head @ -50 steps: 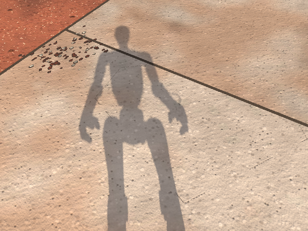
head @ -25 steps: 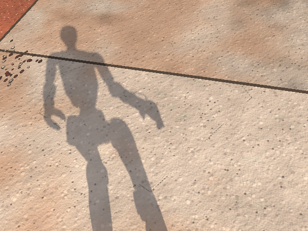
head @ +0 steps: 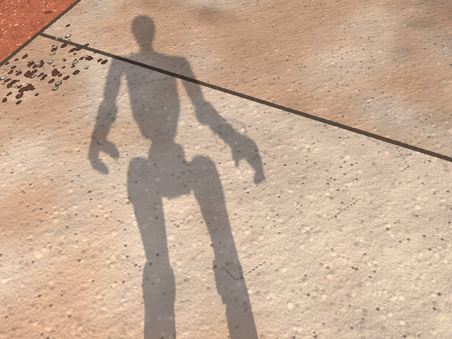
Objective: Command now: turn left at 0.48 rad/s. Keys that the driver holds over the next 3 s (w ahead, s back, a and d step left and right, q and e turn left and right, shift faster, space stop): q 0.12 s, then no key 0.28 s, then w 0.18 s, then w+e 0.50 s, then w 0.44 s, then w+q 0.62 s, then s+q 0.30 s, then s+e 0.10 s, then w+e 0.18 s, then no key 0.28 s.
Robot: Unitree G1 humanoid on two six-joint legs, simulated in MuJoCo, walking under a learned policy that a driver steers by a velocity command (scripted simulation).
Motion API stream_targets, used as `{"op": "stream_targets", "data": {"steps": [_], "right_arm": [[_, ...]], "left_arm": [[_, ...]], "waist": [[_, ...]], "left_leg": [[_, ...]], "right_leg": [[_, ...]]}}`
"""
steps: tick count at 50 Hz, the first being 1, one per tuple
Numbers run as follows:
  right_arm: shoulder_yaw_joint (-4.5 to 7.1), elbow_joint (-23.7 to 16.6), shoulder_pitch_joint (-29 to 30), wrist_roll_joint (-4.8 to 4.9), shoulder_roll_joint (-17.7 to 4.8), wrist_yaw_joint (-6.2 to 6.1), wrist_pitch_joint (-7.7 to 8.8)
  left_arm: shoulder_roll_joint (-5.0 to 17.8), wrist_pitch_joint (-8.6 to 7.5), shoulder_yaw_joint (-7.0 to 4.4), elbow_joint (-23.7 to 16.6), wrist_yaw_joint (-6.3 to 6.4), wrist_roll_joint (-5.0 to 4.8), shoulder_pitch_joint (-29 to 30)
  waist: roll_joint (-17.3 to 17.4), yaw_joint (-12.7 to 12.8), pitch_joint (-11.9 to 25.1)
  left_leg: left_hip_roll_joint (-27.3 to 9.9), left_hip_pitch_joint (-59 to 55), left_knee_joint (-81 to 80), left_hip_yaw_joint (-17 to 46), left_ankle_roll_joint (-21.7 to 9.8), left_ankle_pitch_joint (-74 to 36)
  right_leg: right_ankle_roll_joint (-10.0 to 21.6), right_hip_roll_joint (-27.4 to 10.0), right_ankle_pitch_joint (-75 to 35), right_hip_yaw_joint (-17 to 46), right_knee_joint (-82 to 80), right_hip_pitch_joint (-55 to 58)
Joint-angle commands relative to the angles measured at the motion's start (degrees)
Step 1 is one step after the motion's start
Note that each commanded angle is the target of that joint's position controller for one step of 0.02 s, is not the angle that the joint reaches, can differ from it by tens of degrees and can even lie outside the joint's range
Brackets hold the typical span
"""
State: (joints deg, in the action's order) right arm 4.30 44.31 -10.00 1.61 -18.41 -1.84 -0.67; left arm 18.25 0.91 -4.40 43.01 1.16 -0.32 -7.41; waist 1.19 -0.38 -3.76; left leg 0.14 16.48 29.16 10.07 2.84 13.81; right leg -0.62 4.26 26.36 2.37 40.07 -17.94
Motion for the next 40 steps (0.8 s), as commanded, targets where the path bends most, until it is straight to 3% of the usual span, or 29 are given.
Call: {"op": "stream_targets", "data": {"steps": [1,2,3,4,5,6,7,8,11,16,20,22,23,24,25,26,27,28,30,32,35,38,40], "right_arm": [[2.69,-5.1,5.9,0.82,-10.0,-0.9,-1.52],[2.15,-5.4,5.0,0.53,-8.1,-0.94,-1.75],[1.0,-5.3,1.5,-0.92,-3.7,-0.59,-1.67],[1.61,-6.8,0.7,-0.79,-5.4,-0.7,-0.88],[2.77,-5.8,-0.3,-0.76,-9.4,-0.66,-0.4],[3.57,-4.2,-0.5,-0.22,-10.7,-0.63,-0.65],[3.49,-2.6,-1.8,-0.28,-9.3,-1.04,-1.16],[3.17,-2.3,-1.4,-0.58,-7.9,-1.3,-1.39],[2.24,-3.4,0.3,-0.17,-5.5,-1.1,-1.2],[0.51,-4.9,3.6,-0.96,-3.0,-0.7,-1.51],[0.19,-4.6,3.2,-0.83,-3.7,-0.31,-1.24],[-0.2,-2.6,-0.4,-0.98,-2.4,-0.04,-1.14],[0.02,-1.9,-1.2,-1.27,-3.6,-0.04,-1.12],[0.49,-1.6,-3.4,-1.16,-5.9,-0.32,-1.05],[1.43,-0.9,-5.8,-1.02,-9.8,-0.51,-0.94],[2.04,0.2,-8.8,-0.59,-10.5,0.22,-0.38],[1.81,0.0,-9.1,-1.01,-9.9,0.63,0.81],[1.42,0.4,-8.7,-1.72,-8.8,0.6,2.22],[0.73,0.2,-6.3,-0.65,-6.2,0.68,4.16],[0.73,-0.2,-5.3,-0.86,-5.6,0.61,4.59],[1.44,-0.8,-4.3,-1.22,-7.4,0.89,4.79],[2.24,-0.3,-5.6,-0.45,-9.3,1.62,5.09],[2.34,-0.2,-5.1,0.05,-9.3,1.9,4.97]], "left_arm": [[2.6,-1.52,-0.88,-2.1,-1.02,-0.33,-5.7],[4.4,-1.38,-1.57,-1.6,-1.0,-0.19,-7.3],[9.8,-0.88,-2.74,-2.4,-0.25,0.69,-8.1],[12.3,-0.77,-2.73,-4.0,-0.58,3.19,-5.0],[9.7,-1.44,-1.81,-5.7,-0.51,3.47,-2.9],[6.9,-1.99,-1.03,-5.9,-0.29,2.84,-0.4],[6.1,-2.4,-0.77,-6.2,-0.13,1.94,0.8],[5.9,-2.69,-0.6,-5.7,0.14,1.17,0.6],[4.9,-2.65,-0.02,-4.1,0.69,1.07,-3.7],[5.6,-2.12,0.0,-2.9,0.44,0.59,-3.5],[7.3,-1.39,-0.37,-1.2,-0.23,0.06,-4.3],[5.9,-1.35,0.14,-0.1,-0.57,-0.69,-4.1],[5.2,-1.67,0.43,0.6,-0.8,-0.73,-5.7],[4.5,-2.2,0.77,0.7,-1.14,0.03,-5.5],[1.3,-3.04,1.61,-0.9,-1.57,1.17,-4.8],[0.7,-3.61,1.84,-2.1,-1.42,0.72,-1.4],[3.4,-4.0,0.99,-3.6,-1.27,-0.64,2.9],[5.2,-4.18,0.11,-4.2,-1.22,-1.87,3.3],[5.8,-4.53,-0.42,-3.2,-1.7,-1.95,-0.5],[4.1,-5.12,0.06,-2.9,-2.53,-1.37,0.8],[1.3,-5.01,1.46,-2.9,-3.86,-0.99,1.7],[2.9,-4.1,1.51,-3.7,-3.94,-1.14,1.7],[3.7,-3.6,1.2,-3.1,-3.65,-0.98,-1.0]], "waist": [[8.8,3.2,9.6],[6.0,3.0,9.8],[-8.9,0.8,9.6],[-18.6,-0.1,7.1],[-12.5,-0.6,5.1],[-7.3,-1.5,2.9],[-4.9,-1.8,2.3],[-5.2,-1.2,2.1],[-7.2,0.5,4.6],[-8.4,1.8,5.2],[-9.6,2.4,4.9],[-8.0,0.4,5.7],[-6.8,0.4,5.5],[-4.7,-0.1,6.2],[3.9,0.8,6.8],[9.8,-2.4,5.2],[10.7,-4.6,-1.2],[11.8,-4.2,-4.0],[9.7,-1.5,-3.6],[7.2,-1.8,-2.0],[7.2,-2.2,0.2],[6.7,-2.1,-0.2],[4.7,-0.1,-0.8]], "left_leg": [[-8.2,-5.0,-3.9,11.8,-9.6,-19.8],[-5.4,-0.7,-0.7,9.9,-7.0,-10.4],[1.8,8.4,12.4,2.8,-2.8,7.3],[5.2,15.9,23.9,-0.4,-1.0,24.4],[2.2,16.2,33.8,1.8,-0.6,23.3],[1.3,16.9,37.3,1.7,-0.4,19.1],[1.0,17.3,37.9,1.2,0.2,15.4],[1.1,18.2,38.6,1.3,0.8,12.3],[2.3,16.1,36.3,-0.5,2.6,9.4],[-1.5,9.3,19.1,-3.6,3.6,9.3],[-1.4,1.2,6.8,-9.1,2.6,7.3],[-0.6,-7.2,-6.6,-11.2,0.1,-1.2],[-0.2,-12.3,-8.8,-10.8,-1.6,-2.7],[-3.3,-17.2,-6.1,-7.1,-4.0,-2.1],[-8.9,-19.6,-5.1,0.4,-9.0,3.9],[-14.7,-15.8,-12.7,11.1,-15.2,20.8],[-18.7,-12.7,-19.7,19.7,-18.8,27.6],[-20.6,-12.2,-21.7,22.6,-19.8,27.0],[-18.7,-16.1,-21.3,17.0,-17.1,21.1],[-15.7,-16.9,-21.7,8.7,-14.4,12.2],[-12.5,-10.5,-21.3,-1.8,-12.5,3.8],[-14.4,-7.3,-20.6,-4.0,-12.3,5.3],[-15.0,-5.0,-17.9,-6.1,-11.2,6.6]], "right_leg": [[-1.4,0.1,-13.0,-1.9,-14.8,6.8],[-0.4,-2.4,-17.0,0.2,-19.4,12.3],[4.3,-15.6,-22.8,14.4,-23.0,17.6],[13.6,-26.5,-26.3,28.4,-25.5,11.3],[16.9,-27.2,-25.8,28.4,-26.3,9.0],[14.9,-24.2,-25.1,21.1,-24.9,8.0],[12.3,-20.2,-24.0,15.7,-24.1,9.0],[11.8,-19.0,-28.0,13.2,-23.4,10.7],[13.4,-17.2,-40.0,7.3,-22.1,15.0],[14.4,-18.4,-36.8,6.0,-22.6,17.0],[14.2,-17.8,-40.5,5.4,-20.8,13.9],[12.2,-16.3,-26.0,4.5,-21.1,10.4],[10.1,-14.9,-16.7,4.3,-21.3,6.6],[7.9,-13.2,-8.3,3.2,-18.8,1.6],[4.7,-6.9,1.4,-3.2,-11.7,-5.5],[1.6,-1.8,3.7,-8.9,-2.3,-9.4],[1.5,-2.8,6.6,-5.6,6.3,-15.4],[2.2,-5.0,9.0,-2.2,14.8,-20.9],[3.4,-8.5,2.6,0.5,17.4,-25.4],[3.1,-9.2,-4.1,-1.1,12.2,-23.4],[1.6,-8.4,-10.9,-4.0,2.8,-11.7],[1.8,-7.7,-13.3,-5.0,-1.7,-5.8],[3.3,-6.6,-14.7,-6.7,-4.3,-1.0]]}}
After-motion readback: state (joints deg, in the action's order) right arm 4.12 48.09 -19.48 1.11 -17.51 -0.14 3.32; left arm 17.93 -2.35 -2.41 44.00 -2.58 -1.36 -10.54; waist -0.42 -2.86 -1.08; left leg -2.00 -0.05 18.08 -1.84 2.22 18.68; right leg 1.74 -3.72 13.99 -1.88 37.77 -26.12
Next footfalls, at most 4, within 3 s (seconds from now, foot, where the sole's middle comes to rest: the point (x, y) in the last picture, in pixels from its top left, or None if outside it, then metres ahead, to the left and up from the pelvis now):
0.48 left None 0.01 0.13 -0.77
0.84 right None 0.22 -0.13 -0.77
1.36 left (224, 295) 0.57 0.04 -0.77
1.86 right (303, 223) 0.82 -0.22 -0.77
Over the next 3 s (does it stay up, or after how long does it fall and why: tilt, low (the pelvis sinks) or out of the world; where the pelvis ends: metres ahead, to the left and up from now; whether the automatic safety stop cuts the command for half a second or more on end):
stays up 0.96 -0.08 0.01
